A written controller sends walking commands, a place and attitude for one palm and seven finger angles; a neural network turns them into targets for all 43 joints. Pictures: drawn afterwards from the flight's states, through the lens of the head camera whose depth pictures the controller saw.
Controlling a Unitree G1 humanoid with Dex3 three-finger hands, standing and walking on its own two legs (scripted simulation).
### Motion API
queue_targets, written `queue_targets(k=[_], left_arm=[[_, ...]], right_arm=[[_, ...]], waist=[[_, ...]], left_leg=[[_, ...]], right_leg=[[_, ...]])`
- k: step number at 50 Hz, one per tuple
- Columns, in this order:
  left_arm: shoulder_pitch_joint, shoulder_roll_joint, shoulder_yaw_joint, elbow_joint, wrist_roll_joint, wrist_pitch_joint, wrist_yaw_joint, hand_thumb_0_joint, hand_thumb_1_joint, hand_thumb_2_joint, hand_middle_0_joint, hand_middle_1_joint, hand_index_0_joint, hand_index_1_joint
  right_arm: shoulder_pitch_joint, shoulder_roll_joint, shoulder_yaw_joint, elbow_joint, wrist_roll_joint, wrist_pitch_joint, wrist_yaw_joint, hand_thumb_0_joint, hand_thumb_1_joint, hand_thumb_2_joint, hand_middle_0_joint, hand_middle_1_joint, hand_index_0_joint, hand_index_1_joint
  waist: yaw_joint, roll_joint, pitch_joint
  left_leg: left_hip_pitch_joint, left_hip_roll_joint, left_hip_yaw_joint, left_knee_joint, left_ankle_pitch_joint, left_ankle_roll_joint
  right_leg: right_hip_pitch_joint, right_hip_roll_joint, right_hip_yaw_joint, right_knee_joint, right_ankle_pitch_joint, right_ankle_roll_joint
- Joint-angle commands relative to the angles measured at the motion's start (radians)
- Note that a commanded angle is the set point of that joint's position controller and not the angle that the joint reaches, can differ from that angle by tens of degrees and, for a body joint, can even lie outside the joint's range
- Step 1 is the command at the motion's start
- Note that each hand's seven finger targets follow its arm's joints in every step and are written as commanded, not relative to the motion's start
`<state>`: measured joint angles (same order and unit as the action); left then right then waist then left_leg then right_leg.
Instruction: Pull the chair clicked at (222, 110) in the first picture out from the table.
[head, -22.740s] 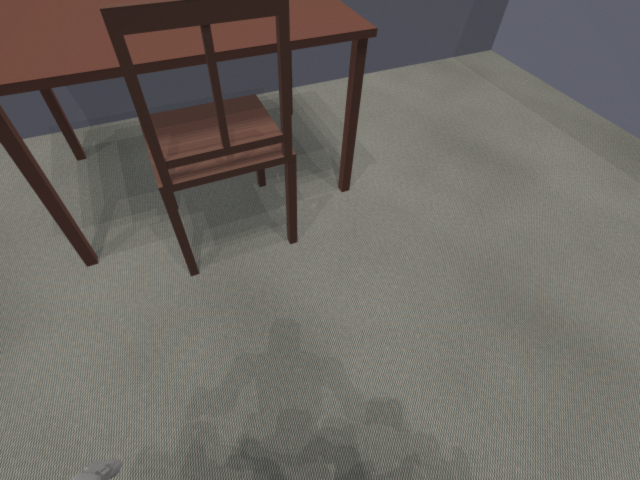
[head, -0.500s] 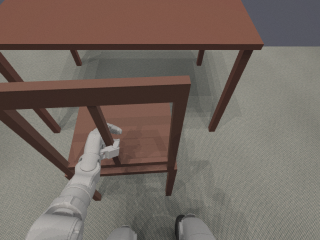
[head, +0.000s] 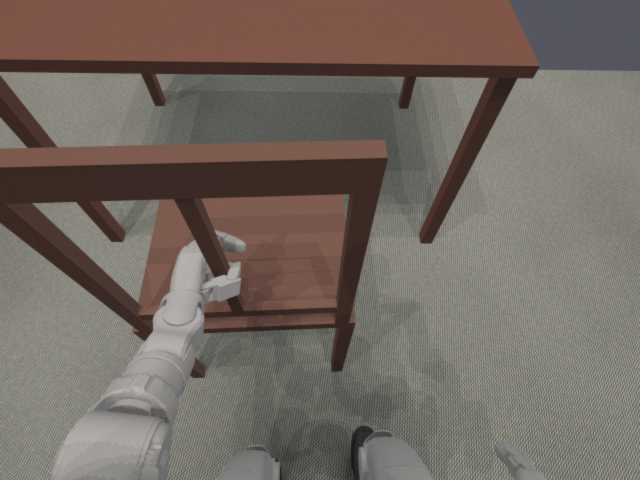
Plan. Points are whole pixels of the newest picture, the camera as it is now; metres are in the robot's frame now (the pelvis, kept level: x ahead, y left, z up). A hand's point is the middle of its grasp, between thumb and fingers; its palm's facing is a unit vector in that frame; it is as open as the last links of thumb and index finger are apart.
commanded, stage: step backward, pulling the chair out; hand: left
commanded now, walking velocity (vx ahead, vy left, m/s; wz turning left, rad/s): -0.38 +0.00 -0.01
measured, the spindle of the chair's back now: (218, 263) +0.40 +0.15 -0.04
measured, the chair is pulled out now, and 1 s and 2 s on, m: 0.26 0.35 0.46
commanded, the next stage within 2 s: none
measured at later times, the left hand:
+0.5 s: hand (224, 309) +0.33 +0.13 -0.05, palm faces -0.01 -0.98 -0.20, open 5.4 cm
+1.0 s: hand (220, 343) +0.28 +0.13 -0.05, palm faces -0.01 -0.98 -0.21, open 5.4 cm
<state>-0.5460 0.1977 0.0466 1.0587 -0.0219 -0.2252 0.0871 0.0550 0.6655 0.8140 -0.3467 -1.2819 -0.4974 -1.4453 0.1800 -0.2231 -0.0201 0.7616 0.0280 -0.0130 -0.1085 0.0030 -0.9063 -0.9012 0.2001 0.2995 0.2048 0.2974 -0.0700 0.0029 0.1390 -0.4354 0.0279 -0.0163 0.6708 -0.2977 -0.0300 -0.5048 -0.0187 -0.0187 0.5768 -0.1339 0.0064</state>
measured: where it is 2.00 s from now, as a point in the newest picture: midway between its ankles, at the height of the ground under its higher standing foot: outside the picture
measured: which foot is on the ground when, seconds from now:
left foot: down 0.00-1.00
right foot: down 0.00-1.00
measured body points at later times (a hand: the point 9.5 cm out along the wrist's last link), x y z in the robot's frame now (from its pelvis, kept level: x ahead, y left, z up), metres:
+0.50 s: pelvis -0.04 +0.00 +0.00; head +0.04 +0.00 +0.45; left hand +0.33 +0.19 -0.04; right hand +0.03 -0.28 -0.12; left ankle -0.01 +0.13 -0.72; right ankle +0.08 -0.13 -0.72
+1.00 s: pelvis -0.08 +0.00 +0.00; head -0.01 +0.00 +0.44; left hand +0.28 +0.19 -0.04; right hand -0.01 -0.28 -0.13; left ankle -0.01 +0.13 -0.72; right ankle +0.04 -0.13 -0.71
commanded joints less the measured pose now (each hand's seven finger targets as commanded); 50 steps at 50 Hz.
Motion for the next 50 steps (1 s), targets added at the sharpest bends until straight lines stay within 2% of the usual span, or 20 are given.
queue_targets(k=[1, 4, 6, 8, 9, 11, 14, 16, 20, 21, 24, 27, 29, 32, 35, 37, 39, 41, 44, 50], left_arm=[[-0.225, 0.187, 0.024, -0.195, 0.017, -0.075, 0.019, 0.000, 0.900, 0.900, -0.500, -1.450, -0.500, -1.450], [-0.232, 0.167, 0.012, -0.227, 0.016, -0.084, 0.021, 0.000, 0.900, 0.900, -0.500, -1.450, -0.500, -1.450], [-0.281, 0.150, 0.004, -0.259, 0.011, -0.084, 0.017, 0.000, 0.900, 0.900, -0.500, -1.450, -0.500, -1.450], [-0.299, 0.183, 0.024, -0.250, 0.014, -0.080, 0.017, 0.000, 0.900, 0.900, -0.500, -1.450, -0.500, -1.450], [-0.297, 0.162, 0.005, -0.233, 0.020, -0.078, 0.014, 0.000, 0.900, 0.900, -0.500, -1.450, -0.500, -1.450], [-0.296, 0.183, 0.018, -0.221, 0.018, -0.085, 0.020, 0.000, 0.900, 0.900, -0.500, -1.450, -0.500, -1.450], [-0.265, 0.233, 0.035, -0.166, 0.016, -0.084, 0.027, 0.000, 0.900, 0.900, -0.500, -1.450, -0.500, -1.450], [-0.272, 0.229, 0.038, -0.140, 0.022, -0.076, 0.028, 0.000, 0.900, 0.900, -0.500, -1.450, -0.500, -1.450], [-0.285, 0.190, 0.022, -0.135, 0.009, -0.060, 0.020, 0.000, 0.900, 0.900, -0.500, -1.450, -0.500, -1.450], [-0.292, 0.174, 0.014, -0.146, 0.007, -0.064, 0.018, 0.000, 0.900, 0.900, -0.500, -1.450, -0.500, -1.450], [-0.350, 0.150, -0.005, -0.205, 0.006, -0.064, 0.011, 0.000, 0.900, 0.900, -0.500, -1.450, -0.500, -1.450], [-0.329, 0.149, 0.009, -0.185, 0.012, -0.065, 0.011, 0.000, 0.900, 0.900, -0.500, -1.450, -0.500, -1.450], [-0.340, 0.161, 0.005, -0.182, 0.024, -0.067, 0.009, 0.000, 0.900, 0.900, -0.500, -1.450, -0.500, -1.450], [-0.316, 0.208, 0.038, -0.172, 0.020, -0.077, 0.016, 0.000, 0.900, 0.900, -0.500, -1.450, -0.500, -1.450], [-0.271, 0.246, 0.057, -0.148, 0.016, -0.071, 0.022, 0.000, 0.900, 0.900, -0.500, -1.450, -0.500, -1.450], [-0.261, 0.256, 0.066, -0.130, 0.018, -0.069, 0.026, 0.000, 0.900, 0.900, -0.500, -1.450, -0.500, -1.450], [-0.250, 0.238, 0.062, -0.129, 0.016, -0.061, 0.025, 0.000, 0.900, 0.900, -0.500, -1.450, -0.500, -1.450], [-0.275, 0.212, 0.039, -0.171, 0.012, -0.068, 0.021, 0.000, 0.900, 0.900, -0.500, -1.450, -0.500, -1.450], [-0.283, 0.184, 0.006, -0.204, 0.001, -0.069, 0.020, 0.000, 0.900, 0.900, -0.500, -1.450, -0.500, -1.450], [-0.319, 0.170, 0.003, -0.206, 0.006, -0.060, 0.005, 0.000, 0.900, 0.900, -0.500, -1.450, -0.500, -1.450]], right_arm=[[0.077, -0.167, -0.043, -0.095, -0.001, -0.022, -0.026, 0.000, -0.900, -0.900, 0.200, 0.300, 0.200, 0.300], [0.057, -0.174, -0.038, -0.122, -0.004, -0.020, -0.028, 0.000, -0.900, -0.900, 0.200, 0.300, 0.200, 0.300], [0.058, -0.160, -0.041, -0.128, -0.005, -0.020, -0.026, 0.000, -0.900, -0.900, 0.200, 0.300, 0.200, 0.300], [0.075, -0.164, -0.048, -0.117, -0.005, -0.021, -0.028, 0.000, -0.900, -0.900, 0.200, 0.300, 0.200, 0.300], [0.071, -0.159, -0.047, -0.115, -0.007, -0.023, -0.023, 0.000, -0.900, -0.900, 0.200, 0.300, 0.200, 0.300], [0.090, -0.161, -0.053, -0.104, 0.000, -0.028, -0.025, 0.000, -0.900, -0.900, 0.200, 0.300, 0.200, 0.300], [0.130, -0.158, -0.057, -0.065, 0.008, -0.039, -0.022, 0.000, -0.900, -0.900, 0.200, 0.300, 0.200, 0.300], [0.107, -0.160, -0.050, -0.052, 0.006, -0.044, -0.016, 0.000, -0.900, -0.900, 0.200, 0.300, 0.200, 0.300], [0.121, -0.183, -0.033, -0.030, 0.007, -0.052, -0.027, 0.000, -0.900, -0.900, 0.200, 0.300, 0.200, 0.300], [0.111, -0.201, -0.043, -0.046, 0.006, -0.048, -0.034, 0.000, -0.900, -0.900, 0.200, 0.300, 0.200, 0.300], [0.071, -0.174, -0.034, -0.089, -0.003, -0.036, -0.031, 0.000, -0.900, -0.900, 0.200, 0.300, 0.200, 0.300], [0.106, -0.173, -0.048, -0.073, -0.005, -0.040, -0.024, 0.000, -0.900, -0.900, 0.200, 0.300, 0.200, 0.300], [0.110, -0.173, -0.049, -0.065, -0.011, -0.040, -0.018, 0.000, -0.900, -0.900, 0.200, 0.300, 0.200, 0.300], [0.114, -0.170, -0.058, -0.063, -0.001, -0.037, -0.024, 0.000, -0.900, -0.900, 0.200, 0.300, 0.200, 0.300], [0.114, -0.167, -0.055, -0.058, 0.003, -0.043, -0.023, 0.000, -0.900, -0.900, 0.200, 0.300, 0.200, 0.300], [0.104, -0.166, -0.049, -0.056, 0.004, -0.046, -0.018, 0.000, -0.900, -0.900, 0.200, 0.300, 0.200, 0.300], [0.118, -0.168, -0.036, -0.040, 0.002, -0.047, -0.019, 0.000, -0.900, -0.900, 0.200, 0.300, 0.200, 0.300], [0.086, -0.184, -0.032, -0.068, 0.001, -0.046, -0.027, 0.000, -0.900, -0.900, 0.200, 0.300, 0.200, 0.300], [0.067, -0.186, -0.036, -0.117, 0.010, -0.043, -0.027, 0.000, -0.900, -0.900, 0.200, 0.300, 0.200, 0.300], [0.095, -0.174, -0.041, -0.089, 0.003, -0.050, -0.032, 0.000, -0.900, -0.900, 0.200, 0.300, 0.200, 0.300]], waist=[[0.031, -0.067, -0.462], [0.044, 0.130, -0.418], [0.046, 0.117, -0.429], [0.037, 0.081, -0.442], [0.042, 0.120, -0.405], [0.040, 0.060, -0.398], [0.031, -0.137, -0.431], [0.042, -0.146, -0.439], [0.024, -0.107, -0.435], [0.033, -0.028, -0.424], [0.054, 0.201, -0.400], [0.042, 0.095, -0.433], [0.033, 0.127, -0.415], [0.026, 0.039, -0.475], [0.031, -0.078, -0.457], [0.039, -0.135, -0.443], [0.024, -0.136, -0.446], [0.029, -0.027, -0.422], [0.053, 0.093, -0.367], [0.038, 0.146, -0.390]], left_leg=[[0.117, 0.053, -0.053, -0.122, -0.016, 0.022], [0.050, 0.180, -0.147, -0.272, 0.121, 0.081], [0.040, 0.219, -0.155, -0.217, 0.294, 0.102], [0.057, 0.199, -0.115, -0.164, 0.326, 0.080], [0.007, 0.192, -0.110, -0.170, 0.247, 0.068], [-0.019, 0.144, -0.073, -0.122, 0.090, 0.052], [0.093, -0.009, 0.007, 0.067, -0.170, 0.002], [0.096, -0.024, -0.022, 0.168, -0.203, -0.002], [0.164, 0.052, -0.056, -0.203, 0.019, 0.024], [0.154, 0.110, -0.107, -0.221, 0.154, 0.051], [0.030, 0.243, -0.182, -0.279, 0.215, 0.114], [0.153, 0.226, -0.139, -0.124, 0.528, 0.085], [0.111, 0.209, -0.119, -0.127, 0.459, 0.052], [0.074, 0.136, -0.070, -0.063, 0.233, 0.021], [0.094, 0.028, -0.019, 0.020, -0.124, 0.001], [0.123, -0.010, -0.011, 0.090, -0.189, 0.000], [0.173, 0.007, -0.023, -0.021, -0.125, 0.011], [0.142, 0.079, -0.088, -0.178, -0.023, 0.045], [-0.021, 0.197, -0.146, -0.298, -0.158, 0.104], [0.026, 0.226, -0.119, -0.177, 0.204, 0.114]], right_leg=[[0.246, -0.184, 0.139, -0.176, -0.023, -0.032], [0.264, -0.039, 0.033, 0.022, -0.115, 0.011], [0.297, -0.034, 0.043, 0.092, -0.014, 0.001], [0.311, -0.055, 0.067, 0.066, 0.079, -0.005], [0.303, -0.075, 0.079, 0.072, 0.037, -0.014], [0.275, -0.104, 0.129, 0.013, -0.033, -0.029], [0.163, -0.264, 0.298, -0.267, -0.169, -0.082], [0.195, -0.316, 0.302, -0.301, -0.125, -0.111], [0.243, -0.188, 0.128, -0.146, 0.064, -0.027], [0.236, -0.111, 0.085, -0.095, 0.054, 0.008], [0.276, -0.039, 0.036, 0.127, -0.117, 0.004], [0.282, -0.068, 0.068, 0.057, 0.135, -0.018], [0.298, -0.092, 0.084, 0.059, 0.222, -0.026], [0.319, -0.146, 0.148, 0.010, 0.264, -0.047], [0.217, -0.247, 0.255, -0.197, -0.006, -0.074], [0.181, -0.287, 0.267, -0.286, -0.161, -0.085], [0.184, -0.248, 0.196, -0.255, -0.096, -0.061], [0.184, -0.135, 0.110, -0.170, -0.152, -0.001], [0.251, -0.051, 0.070, 0.011, -0.317, 0.005], [0.319, -0.034, 0.049, 0.073, -0.063, 0.003]])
